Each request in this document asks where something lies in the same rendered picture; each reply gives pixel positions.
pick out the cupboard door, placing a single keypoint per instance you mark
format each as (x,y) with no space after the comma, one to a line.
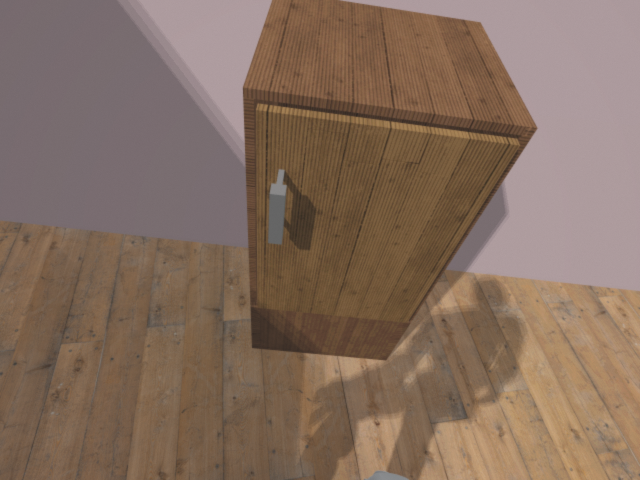
(373,209)

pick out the handle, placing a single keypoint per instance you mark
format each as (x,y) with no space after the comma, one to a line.
(277,199)

